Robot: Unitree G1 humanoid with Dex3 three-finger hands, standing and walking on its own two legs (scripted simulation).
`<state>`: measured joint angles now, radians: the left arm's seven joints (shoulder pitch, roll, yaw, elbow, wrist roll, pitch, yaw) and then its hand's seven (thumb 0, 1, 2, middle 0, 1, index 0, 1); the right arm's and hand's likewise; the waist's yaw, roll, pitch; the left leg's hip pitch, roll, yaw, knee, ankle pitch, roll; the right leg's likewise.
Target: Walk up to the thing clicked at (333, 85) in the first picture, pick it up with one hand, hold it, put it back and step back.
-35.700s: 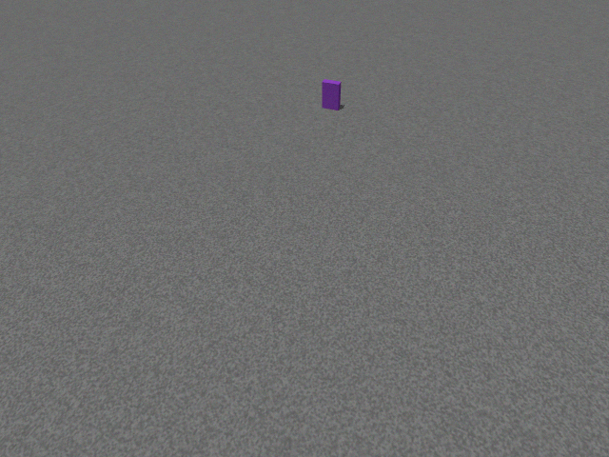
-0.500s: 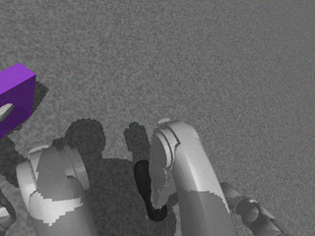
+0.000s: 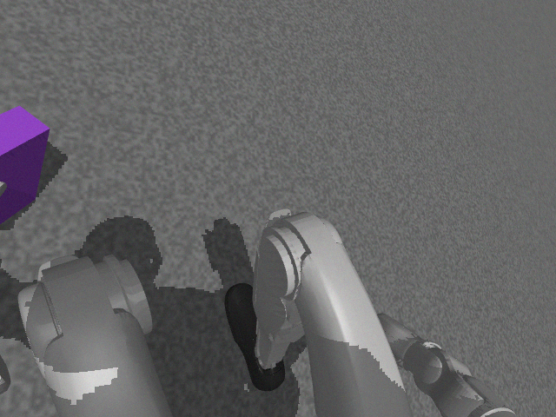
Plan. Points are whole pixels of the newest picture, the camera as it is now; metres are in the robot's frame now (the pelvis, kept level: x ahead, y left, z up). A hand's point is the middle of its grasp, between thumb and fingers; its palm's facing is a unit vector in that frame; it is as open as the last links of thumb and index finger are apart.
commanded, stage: lower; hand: left
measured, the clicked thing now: out of the picture +0.45 +0.26 -0.19
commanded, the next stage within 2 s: loosen in 0.50 s
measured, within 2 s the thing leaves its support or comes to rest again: rests again in 1.80 s
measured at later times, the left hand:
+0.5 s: hand out of the picture +0.45 +0.30 -0.15, palm faces +0.43 -0.90 +0.02, open 8.4 cm
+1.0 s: hand out of the picture +0.45 +0.30 -0.16, palm faces +0.43 -0.90 +0.02, open 9.9 cm
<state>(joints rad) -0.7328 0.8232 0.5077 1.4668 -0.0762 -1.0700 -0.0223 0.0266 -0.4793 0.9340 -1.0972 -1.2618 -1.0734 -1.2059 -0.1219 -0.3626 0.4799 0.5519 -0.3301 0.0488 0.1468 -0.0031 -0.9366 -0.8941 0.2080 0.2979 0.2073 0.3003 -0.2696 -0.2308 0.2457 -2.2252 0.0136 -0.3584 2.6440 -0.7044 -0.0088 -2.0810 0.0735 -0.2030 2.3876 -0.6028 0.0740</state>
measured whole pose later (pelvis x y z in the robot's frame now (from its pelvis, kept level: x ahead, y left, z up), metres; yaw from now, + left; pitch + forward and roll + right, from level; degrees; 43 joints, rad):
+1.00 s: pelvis +0.00 +0.00 +0.00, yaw -1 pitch +12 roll -18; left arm -0.72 0.87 0.54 1.47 -0.06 -1.09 0.03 -0.01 -0.32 0.56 -0.90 -0.83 -0.92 -0.81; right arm -0.14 -0.37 0.52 0.54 -0.36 0.06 0.15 0.00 -0.94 -0.89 0.21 0.30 0.21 0.30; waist -0.28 -0.27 0.30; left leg -2.21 0.02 -0.39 2.66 -0.72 -0.01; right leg -2.06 0.08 -0.23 2.38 -0.60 0.08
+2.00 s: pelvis +0.00 +0.00 +0.05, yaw +4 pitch +25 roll -13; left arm -0.71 0.83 0.51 1.07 0.11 -0.47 -0.10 -0.01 -0.54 0.05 -0.11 -0.10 -0.12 -0.08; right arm 0.06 -0.29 0.20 0.58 -0.10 0.14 0.10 0.00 -0.94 -0.91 0.21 0.30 0.21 0.30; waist -0.17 -0.06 -0.01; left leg -2.23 0.03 -0.20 2.43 -0.66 0.02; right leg -2.11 0.02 -0.11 2.27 -0.62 0.04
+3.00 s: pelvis +0.10 +0.00 +0.42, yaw +15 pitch +12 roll -3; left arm 0.36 0.24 0.01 0.12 -0.02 0.23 0.18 -0.01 -0.59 0.00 -0.05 -0.04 -0.05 -0.04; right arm 0.29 -0.20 0.03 0.51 0.04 -0.01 -0.17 0.01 -0.90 -0.90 0.21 0.30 0.21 0.30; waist -0.05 0.04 -0.16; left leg -0.78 0.05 -0.04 1.06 -0.51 -0.02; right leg -0.73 -0.02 -0.05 1.00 -0.48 0.02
